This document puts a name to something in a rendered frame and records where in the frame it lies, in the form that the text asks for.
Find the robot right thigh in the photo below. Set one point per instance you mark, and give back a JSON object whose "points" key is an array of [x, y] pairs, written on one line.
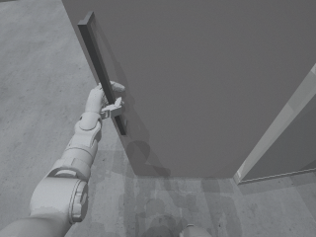
{"points": [[194, 231]]}

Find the left robot hand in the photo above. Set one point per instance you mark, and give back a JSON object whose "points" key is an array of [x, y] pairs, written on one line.
{"points": [[97, 101]]}

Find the handle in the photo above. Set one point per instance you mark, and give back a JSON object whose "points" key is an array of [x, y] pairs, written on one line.
{"points": [[97, 60]]}

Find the robot left forearm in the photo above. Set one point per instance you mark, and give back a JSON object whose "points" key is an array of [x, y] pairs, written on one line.
{"points": [[79, 155]]}

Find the fridge door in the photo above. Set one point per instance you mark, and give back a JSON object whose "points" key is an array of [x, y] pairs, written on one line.
{"points": [[203, 79]]}

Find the robot left upper arm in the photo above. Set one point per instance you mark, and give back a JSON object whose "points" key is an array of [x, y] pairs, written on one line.
{"points": [[58, 204]]}

